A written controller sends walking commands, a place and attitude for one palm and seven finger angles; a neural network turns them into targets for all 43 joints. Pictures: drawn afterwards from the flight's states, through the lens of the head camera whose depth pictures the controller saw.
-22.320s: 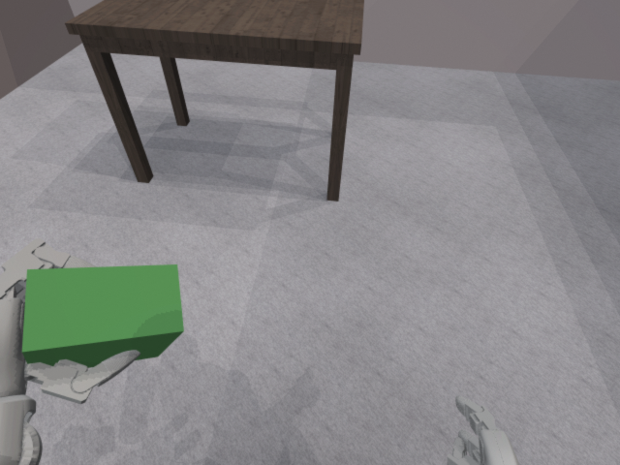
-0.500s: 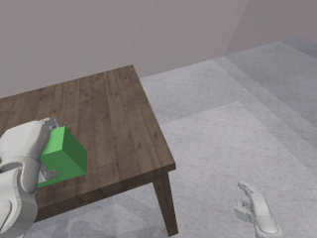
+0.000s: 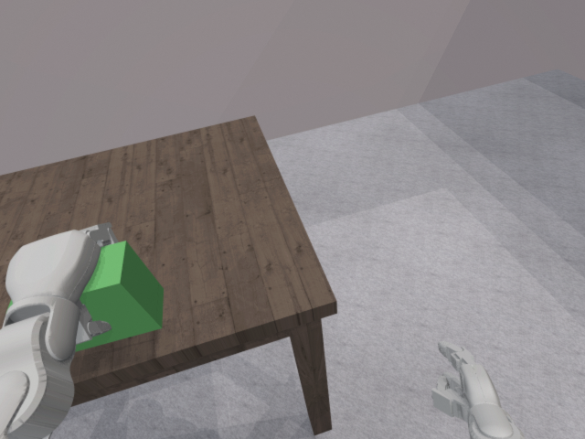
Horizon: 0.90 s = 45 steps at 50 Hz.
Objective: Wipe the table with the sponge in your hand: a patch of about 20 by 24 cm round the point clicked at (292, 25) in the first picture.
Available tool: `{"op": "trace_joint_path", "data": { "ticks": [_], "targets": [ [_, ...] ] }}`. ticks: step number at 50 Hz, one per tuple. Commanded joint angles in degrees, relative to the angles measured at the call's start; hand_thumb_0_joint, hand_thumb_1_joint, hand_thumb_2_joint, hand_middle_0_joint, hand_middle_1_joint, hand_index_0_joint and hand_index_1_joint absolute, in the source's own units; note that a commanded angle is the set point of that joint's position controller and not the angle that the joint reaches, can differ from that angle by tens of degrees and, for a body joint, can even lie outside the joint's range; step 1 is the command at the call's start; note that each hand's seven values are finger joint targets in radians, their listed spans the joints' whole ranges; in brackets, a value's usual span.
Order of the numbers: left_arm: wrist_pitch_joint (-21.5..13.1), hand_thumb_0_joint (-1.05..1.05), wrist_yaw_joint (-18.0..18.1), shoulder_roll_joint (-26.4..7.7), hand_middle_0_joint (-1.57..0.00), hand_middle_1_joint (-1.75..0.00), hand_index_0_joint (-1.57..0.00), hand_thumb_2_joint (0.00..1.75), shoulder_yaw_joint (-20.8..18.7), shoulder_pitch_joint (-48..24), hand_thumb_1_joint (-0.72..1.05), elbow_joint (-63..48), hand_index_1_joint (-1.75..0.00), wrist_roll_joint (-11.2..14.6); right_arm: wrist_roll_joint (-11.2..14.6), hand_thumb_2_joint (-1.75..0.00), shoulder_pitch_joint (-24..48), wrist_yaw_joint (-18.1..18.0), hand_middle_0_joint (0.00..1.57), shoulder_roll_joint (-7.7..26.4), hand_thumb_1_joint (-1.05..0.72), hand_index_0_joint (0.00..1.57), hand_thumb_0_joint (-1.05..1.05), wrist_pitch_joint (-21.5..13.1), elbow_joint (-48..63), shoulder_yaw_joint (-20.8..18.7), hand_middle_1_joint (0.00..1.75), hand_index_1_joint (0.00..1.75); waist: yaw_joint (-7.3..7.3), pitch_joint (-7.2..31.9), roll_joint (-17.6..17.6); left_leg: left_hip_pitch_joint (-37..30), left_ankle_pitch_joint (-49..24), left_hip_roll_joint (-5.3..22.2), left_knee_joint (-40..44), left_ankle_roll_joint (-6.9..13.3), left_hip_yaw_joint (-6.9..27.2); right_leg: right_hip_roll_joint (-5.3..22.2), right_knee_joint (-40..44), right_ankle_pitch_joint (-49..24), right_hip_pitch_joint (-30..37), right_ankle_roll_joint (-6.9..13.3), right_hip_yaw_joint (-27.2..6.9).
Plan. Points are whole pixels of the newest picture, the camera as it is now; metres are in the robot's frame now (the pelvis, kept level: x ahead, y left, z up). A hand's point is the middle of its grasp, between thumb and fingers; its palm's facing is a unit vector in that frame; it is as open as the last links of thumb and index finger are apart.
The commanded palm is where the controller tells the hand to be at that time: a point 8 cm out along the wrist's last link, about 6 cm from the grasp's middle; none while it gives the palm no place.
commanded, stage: move the sponge above the wiping area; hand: left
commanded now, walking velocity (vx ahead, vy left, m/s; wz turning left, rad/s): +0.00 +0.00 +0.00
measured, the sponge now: (104, 306) +0.22 +0.30 +0.10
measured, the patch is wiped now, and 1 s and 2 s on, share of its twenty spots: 0.00 0.00 0.00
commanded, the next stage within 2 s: lower the sponge onto the table in 1.84 s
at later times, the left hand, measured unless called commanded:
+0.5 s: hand (86, 293) +0.22 +0.31 +0.13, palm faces +0.03 -0.05 -1.00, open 10.2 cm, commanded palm +0.20 +0.31 +0.19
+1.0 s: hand (69, 300) +0.22 +0.34 +0.11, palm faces +0.00 -0.02 -1.00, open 10.2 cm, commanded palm +0.20 +0.34 +0.17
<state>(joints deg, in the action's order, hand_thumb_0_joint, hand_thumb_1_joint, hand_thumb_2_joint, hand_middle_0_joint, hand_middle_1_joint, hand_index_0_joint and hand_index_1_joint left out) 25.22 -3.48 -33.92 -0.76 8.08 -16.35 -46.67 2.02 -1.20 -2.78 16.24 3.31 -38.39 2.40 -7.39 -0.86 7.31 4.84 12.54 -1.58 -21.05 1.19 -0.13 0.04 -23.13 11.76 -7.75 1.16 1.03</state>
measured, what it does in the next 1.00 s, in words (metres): stands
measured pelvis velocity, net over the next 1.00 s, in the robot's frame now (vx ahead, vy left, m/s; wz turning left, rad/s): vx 0.01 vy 0.00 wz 0.01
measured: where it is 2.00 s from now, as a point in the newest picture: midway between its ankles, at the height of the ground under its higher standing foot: outside the picture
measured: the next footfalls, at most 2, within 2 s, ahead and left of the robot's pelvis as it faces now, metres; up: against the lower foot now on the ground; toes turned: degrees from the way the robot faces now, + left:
none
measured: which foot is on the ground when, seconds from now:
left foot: down 0.00-1.00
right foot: down 0.00-1.00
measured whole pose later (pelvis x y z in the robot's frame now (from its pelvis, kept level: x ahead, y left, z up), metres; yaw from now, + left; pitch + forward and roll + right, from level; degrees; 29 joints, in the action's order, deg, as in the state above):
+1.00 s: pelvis +0.01 +0.00 +0.00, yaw +1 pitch -3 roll +0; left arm 15.8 -1.7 -36.4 -6.6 11.8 -8.2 -46.1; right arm 1.6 -3.5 -3.7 16.4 3.2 -39.7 1.4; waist -6.6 -1.4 6.3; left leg 4.9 13.6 -1.0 -21.6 1.0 0.8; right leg -0.6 -21.6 12.0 -6.7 1.3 1.8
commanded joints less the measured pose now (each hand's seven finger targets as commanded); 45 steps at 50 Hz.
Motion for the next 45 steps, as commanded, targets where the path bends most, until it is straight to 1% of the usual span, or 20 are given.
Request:
{"op": "trace_joint_path", "data": {
  "ticks": [1,4,5,6,7,9,10,14,15,16,19,20,24,30,34,38,39,40,41,45],
  "targets": [
    [-1.7,0.0,2.2,-13.5,-1.2,-1.6,-1.2,1.3,-8.3,-13.2,0.1,-10.5,-1.6,-2.5,-0.1,-0.9,12.3,-0.7,0.2,5.4,-0.9,0.2,0.0,-3.3,10.2,-2.2,0.3,0.3,0.47,9.8,-3.2,1.1,-12.2,-0.2,3.4,1.4,2.5,-1.1,2.9,-5.8,5.5,2.0,-2.2],
    [-1.5,0.0,2.5,-16.5,-1.2,-1.6,-1.2,1.3,-10.9,-14.5,0.1,-10.0,-1.6,-3.7,0.1,-0.9,14.1,-0.7,0.2,5.5,-0.9,0.2,0.0,-2.6,10.4,-1.7,0.3,0.3,-0.07,9.2,-2.9,1.7,-11.8,-0.4,3.7,1.2,2.7,-1.8,3.2,-4.9,5.3,2.6,-4.1],
    [-1.9,0.0,2.6,-13.0,-1.2,-1.6,-1.2,1.3,-7.6,-16.4,0.1,-10.1,-1.6,-3.9,0.1,-0.9,12.9,-0.6,0.2,4.8,-0.9,0.2,0.0,-2.8,10.4,-1.6,0.3,0.3,0.58,10.4,-2.9,1.2,-13.0,-0.4,3.0,1.2,1.7,-1.0,2.5,-5.9,5.9,2.2,-2.2],
    [-2.1,0.0,2.9,-15.3,-1.2,-1.6,-1.2,1.3,-10.2,-14.2,0.1,-8.7,-1.6,-3.4,-0.1,-0.9,12.2,-0.5,0.2,5.4,-0.9,0.2,0.0,-2.5,9.7,-2.0,0.3,0.3,0.01,10.2,-2.2,1.2,-13.4,-0.3,3.6,1.0,2.7,-1.3,2.9,-6.2,6.4,2.5,-2.6],
    [-2.2,0.0,3.0,-13.8,-1.2,-1.6,-1.2,1.3,-8.9,-14.1,0.1,-9.3,-1.6,-3.1,-0.1,-0.9,12.5,-0.5,0.2,5.3,-0.9,0.2,0.0,-2.3,10.0,-2.2,0.3,0.3,0.12,10.2,-2.4,1.0,-13.5,-0.3,3.6,1.1,2.4,-1.1,3.0,-6.8,6.6,2.3,-2.3],
    [-1.5,0.0,3.1,-15.8,-1.2,-1.6,-1.2,1.3,-11.1,-13.1,0.1,-9.3,-1.6,-3.5,0.0,-0.9,14.1,-0.4,0.2,5.3,-0.9,0.2,0.0,-2.3,10.4,-1.7,0.3,0.3,-0.6,10.2,-1.7,1.1,-13.7,-0.7,3.4,1.1,2.6,-1.9,2.9,-6.8,6.3,2.8,-4.1],
    [-1.6,0.0,3.1,-13.4,-1.2,-1.6,-1.2,1.3,-9.0,-13.7,0.1,-8.7,-1.6,-3.2,0.0,-0.9,12.7,-0.3,0.2,5.0,-0.9,0.2,0.0,-2.5,10.3,-1.7,0.3,0.3,0.17,10.7,-3.0,1.3,-14.4,-0.5,2.9,1.1,1.7,-1.1,2.5,-7.7,6.9,2.3,-2.3],
    [-0.9,0.0,2.4,-16.2,-1.2,-1.6,-1.2,1.3,-11.2,-13.0,0.1,-7.5,-1.6,-3.3,0.2,-0.9,14.0,-0.4,0.2,5.6,-0.9,0.2,0.0,-1.9,10.3,-1.6,0.3,0.3,-0.07,9.8,-2.3,1.4,-13.7,-0.7,3.3,1.1,2.4,-1.8,3.1,-7.3,6.1,2.7,-4.2],
    [-1.6,0.0,2.2,-12.5,-1.2,-1.6,-1.2,1.3,-8.1,-12.9,0.1,-8.9,-1.6,-2.5,0.2,-0.9,12.7,-0.2,0.2,5.0,-0.9,0.2,0.0,-2.4,10.8,-1.7,0.3,0.3,0.45,11.1,-2.7,1.1,-14.9,-0.6,2.7,1.2,1.6,-0.9,2.4,-8.8,7.2,2.2,-2.1],
    [-2.2,0.0,2.2,-15.8,-1.2,-1.6,-1.2,1.3,-11.4,-10.5,0.1,-8.2,-1.6,-2.2,-0.1,-0.9,11.7,-0.3,0.2,6.0,-0.9,0.2,0.0,-2.3,9.8,-2.3,0.3,0.3,0.15,11.3,-2.8,0.7,-15.6,-0.5,2.7,1.3,2.2,-1.2,2.7,-9.8,7.6,2.3,-2.7],
    [-2.3,0.0,1.8,-15.6,-1.2,-1.6,-1.2,1.3,-11.1,-9.7,0.1,-9.9,-1.6,-2.6,-0.1,-0.9,13.2,-0.4,0.2,5.6,-0.9,0.2,0.0,-2.3,10.8,-1.7,0.3,0.3,0.11,10.2,-1.7,0.7,-15.6,-0.6,2.7,1.3,2.3,-1.7,2.8,-9.8,6.5,2.5,-3.7],
    [-3.1,0.0,2.0,-13.4,-1.2,-1.6,-1.2,1.3,-9.3,-10.4,0.1,-9.7,-1.6,-2.5,0.1,-0.9,11.4,-0.3,0.2,5.3,-0.9,0.2,0.0,-2.6,10.5,-1.9,0.3,0.3,0.83,10.2,-2.8,0.9,-16.2,-0.3,2.2,1.3,1.8,-1.1,2.3,-9.9,6.5,2.1,-1.9],
    [-4.0,0.0,2.8,-17.6,-1.2,-1.6,-1.2,1.3,-14.0,-8.0,0.1,-9.1,-1.6,-2.3,-0.1,-0.9,12.0,-0.8,0.2,5.8,-0.9,0.2,0.0,-2.5,10.4,-2.1,0.3,0.3,-0.05,9.8,-3.2,0.8,-15.7,-0.6,2.2,1.5,2.3,-1.8,3.0,-9.9,6.4,2.4,-3.8],
    [-6.0,0.0,3.8,-16.6,-1.2,-1.6,-1.2,1.3,-12.8,-12.2,0.1,-5.6,-1.6,-2.0,0.0,-0.9,9.8,-1.5,0.2,5.9,-0.9,0.2,0.0,-3.0,9.3,-2.5,0.3,0.3,1.09,10.5,-2.9,0.8,-15.2,-0.8,1.6,1.4,1.4,-1.1,2.9,-9.7,6.6,2.0,-2.1],
    [-6.6,0.0,3.3,-17.8,-1.2,-1.6,-1.2,1.3,-14.3,-8.4,0.1,-5.9,-1.6,-1.4,0.0,-0.9,11.3,-1.5,0.2,6.0,-0.9,0.2,0.0,-2.9,9.7,-2.4,0.3,0.3,0.27,10.0,-1.0,0.7,-15.9,-1.1,1.9,1.4,2.3,-1.7,3.3,-10.9,7.1,2.4,-3.5],
    [-7.9,0.0,3.4,-18.1,-1.2,-1.6,-1.2,1.3,-14.8,-8.1,0.1,-4.2,-1.6,-1.5,-0.4,-0.9,8.5,-1.5,0.2,6.6,-0.9,0.2,0.0,-2.9,8.7,-3.3,0.3,0.3,0.65,10.2,-2.8,1.1,-16.3,-0.8,1.8,1.5,2.0,-1.0,3.0,-11.6,7.4,1.8,-1.4],
    [-7.5,0.0,3.4,-18.7,-1.2,-1.6,-1.2,1.3,-15.4,-8.1,0.1,-4.4,-1.6,-1.6,-0.1,-0.9,10.4,-1.5,0.2,6.4,-0.9,0.2,0.0,-3.0,9.2,-2.7,0.3,0.3,0.39,9.1,-1.5,1.3,-15.6,-0.9,1.9,1.4,2.2,-1.7,3.3,-10.4,6.6,2.3,-3.1],
    [-8.1,0.0,3.6,-16.2,-1.2,-1.6,-1.2,1.3,-13.4,-8.9,0.1,-4.2,-1.6,-1.4,-0.1,-0.9,8.9,-1.4,0.2,5.9,-0.9,0.2,0.0,-3.3,9.2,-2.8,0.3,0.3,0.95,10.0,-2.4,1.4,-15.8,-0.7,1.6,1.4,1.5,-0.9,2.8,-10.5,7.1,1.8,-1.1],
    [-8.4,0.0,3.9,-19.2,-1.2,-1.6,-1.2,1.3,-16.7,-6.7,0.1,-1.8,-1.6,-1.2,-0.3,-0.9,7.8,-1.4,0.2,6.8,-0.9,0.2,0.0,-3.1,8.2,-3.4,0.3,0.3,0.53,9.5,-3.5,1.7,-15.8,-0.6,1.8,1.4,2.2,-1.3,3.0,-10.8,7.4,1.9,-1.8],
    [-9.1,0.0,4.2,-18.3,-1.2,-1.6,-1.2,1.3,-16.0,-8.6,0.1,-2.0,-1.6,-1.3,-0.1,-0.9,8.3,-1.4,0.2,6.2,-0.9,0.2,0.0,-3.2,8.6,-3.0,0.3,0.3,0.81,9.9,-3.1,2.0,-15.6,-0.8,1.4,1.4,1.5,-1.0,2.8,-10.8,7.5,1.8,-1.5]
  ]
}}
